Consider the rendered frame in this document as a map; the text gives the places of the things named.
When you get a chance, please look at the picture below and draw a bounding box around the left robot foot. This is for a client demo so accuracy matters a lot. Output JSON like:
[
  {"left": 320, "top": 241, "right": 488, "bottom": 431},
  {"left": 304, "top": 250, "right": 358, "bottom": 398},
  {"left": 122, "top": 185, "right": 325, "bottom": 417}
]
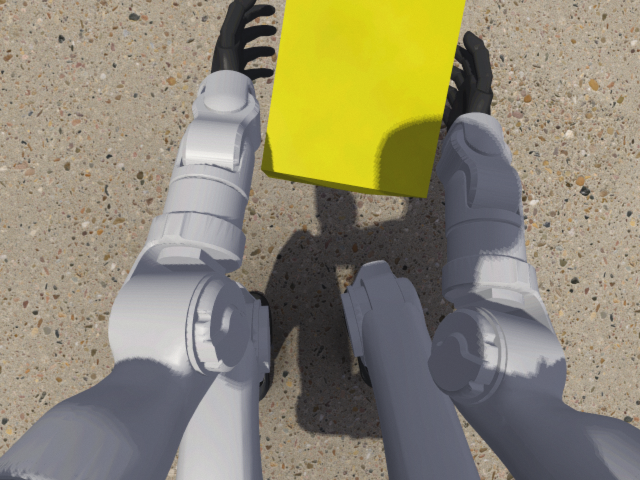
[{"left": 249, "top": 292, "right": 272, "bottom": 401}]

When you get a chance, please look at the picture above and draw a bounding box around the robot right hand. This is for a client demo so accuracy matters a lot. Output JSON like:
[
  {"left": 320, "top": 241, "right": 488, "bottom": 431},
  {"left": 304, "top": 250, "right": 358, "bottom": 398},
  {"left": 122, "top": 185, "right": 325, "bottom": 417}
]
[{"left": 442, "top": 31, "right": 493, "bottom": 132}]

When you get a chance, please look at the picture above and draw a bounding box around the left robot upper arm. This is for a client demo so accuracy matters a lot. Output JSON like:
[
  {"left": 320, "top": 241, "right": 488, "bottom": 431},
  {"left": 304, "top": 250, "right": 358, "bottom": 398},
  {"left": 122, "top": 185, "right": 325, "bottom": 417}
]
[{"left": 0, "top": 271, "right": 250, "bottom": 480}]

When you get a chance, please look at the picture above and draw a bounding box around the robot left hand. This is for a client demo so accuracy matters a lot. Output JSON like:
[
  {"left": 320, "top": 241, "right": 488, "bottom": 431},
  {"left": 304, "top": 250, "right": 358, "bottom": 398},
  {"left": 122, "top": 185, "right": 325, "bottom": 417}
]
[{"left": 211, "top": 0, "right": 277, "bottom": 81}]

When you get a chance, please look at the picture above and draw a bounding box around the right robot upper arm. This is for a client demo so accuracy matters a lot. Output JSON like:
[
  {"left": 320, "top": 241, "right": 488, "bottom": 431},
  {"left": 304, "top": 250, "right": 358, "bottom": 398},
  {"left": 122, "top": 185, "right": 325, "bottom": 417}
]
[{"left": 428, "top": 306, "right": 640, "bottom": 480}]

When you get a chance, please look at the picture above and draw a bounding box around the right robot forearm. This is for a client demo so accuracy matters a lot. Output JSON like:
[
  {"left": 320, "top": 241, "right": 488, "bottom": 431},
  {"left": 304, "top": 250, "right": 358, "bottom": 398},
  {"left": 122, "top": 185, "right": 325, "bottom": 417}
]
[{"left": 436, "top": 112, "right": 558, "bottom": 339}]

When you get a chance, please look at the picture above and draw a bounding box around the robot left thigh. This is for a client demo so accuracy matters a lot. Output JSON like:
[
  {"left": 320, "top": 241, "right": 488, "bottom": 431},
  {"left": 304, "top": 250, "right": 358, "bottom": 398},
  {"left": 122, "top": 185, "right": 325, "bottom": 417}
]
[{"left": 176, "top": 297, "right": 270, "bottom": 480}]

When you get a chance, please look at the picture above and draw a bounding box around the carton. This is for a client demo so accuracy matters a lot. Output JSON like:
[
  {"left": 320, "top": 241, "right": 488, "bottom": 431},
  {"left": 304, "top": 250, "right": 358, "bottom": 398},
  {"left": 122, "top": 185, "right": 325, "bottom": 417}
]
[{"left": 261, "top": 0, "right": 466, "bottom": 198}]

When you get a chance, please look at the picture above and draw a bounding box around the left robot forearm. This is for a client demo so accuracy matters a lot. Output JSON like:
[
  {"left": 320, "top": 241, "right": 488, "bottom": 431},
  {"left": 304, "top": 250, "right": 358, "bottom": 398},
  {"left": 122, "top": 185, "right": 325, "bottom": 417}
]
[{"left": 108, "top": 70, "right": 261, "bottom": 347}]

